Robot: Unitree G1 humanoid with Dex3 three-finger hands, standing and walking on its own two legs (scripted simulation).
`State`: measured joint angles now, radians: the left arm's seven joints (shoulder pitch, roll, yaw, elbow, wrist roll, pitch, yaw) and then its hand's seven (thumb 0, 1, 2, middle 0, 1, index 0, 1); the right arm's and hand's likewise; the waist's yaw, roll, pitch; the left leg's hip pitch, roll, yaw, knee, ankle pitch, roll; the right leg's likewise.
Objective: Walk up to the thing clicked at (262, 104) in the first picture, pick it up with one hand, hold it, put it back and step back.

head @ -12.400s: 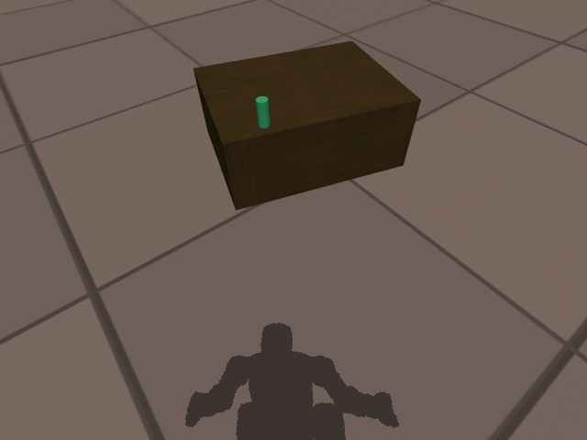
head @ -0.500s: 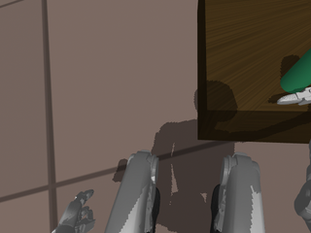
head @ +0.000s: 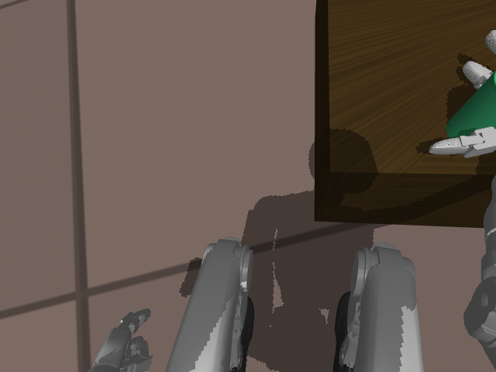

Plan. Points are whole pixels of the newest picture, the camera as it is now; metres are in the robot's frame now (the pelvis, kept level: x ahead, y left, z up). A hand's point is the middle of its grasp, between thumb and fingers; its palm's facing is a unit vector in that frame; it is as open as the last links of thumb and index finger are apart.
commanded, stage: close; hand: right
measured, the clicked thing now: (488, 108) +0.48 -0.27 +0.02
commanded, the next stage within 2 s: settle in 0.34 s
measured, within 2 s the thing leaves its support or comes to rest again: leaves its support in 0.64 s
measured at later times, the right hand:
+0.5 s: hand (479, 100) +0.49 -0.26 +0.02, palm faces +0.19 +0.98 +0.00, open 7.1 cm
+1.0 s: hand out of the picture +0.50 -0.27 +0.09, palm faces +0.21 +0.98 +0.00, open 6.9 cm
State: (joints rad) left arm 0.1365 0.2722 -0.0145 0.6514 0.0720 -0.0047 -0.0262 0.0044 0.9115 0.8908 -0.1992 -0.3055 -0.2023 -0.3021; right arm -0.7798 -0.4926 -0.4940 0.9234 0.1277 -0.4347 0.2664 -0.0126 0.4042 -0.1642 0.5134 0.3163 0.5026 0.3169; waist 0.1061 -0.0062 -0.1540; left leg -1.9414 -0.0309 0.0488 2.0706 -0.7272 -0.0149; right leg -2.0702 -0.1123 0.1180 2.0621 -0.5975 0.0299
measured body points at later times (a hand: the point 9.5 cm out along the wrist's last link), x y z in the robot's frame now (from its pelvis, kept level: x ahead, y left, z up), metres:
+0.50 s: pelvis +0.00 +0.00 +0.01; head +0.21 -0.05 +0.41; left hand +0.13 +0.27 -0.11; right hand +0.48 -0.31 +0.03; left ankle +0.08 +0.12 -0.39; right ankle +0.10 -0.15 -0.39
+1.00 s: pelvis +0.01 +0.00 +0.07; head +0.20 -0.04 +0.48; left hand +0.14 +0.26 -0.05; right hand +0.48 -0.32 +0.10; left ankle +0.08 +0.12 -0.39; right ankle +0.10 -0.15 -0.39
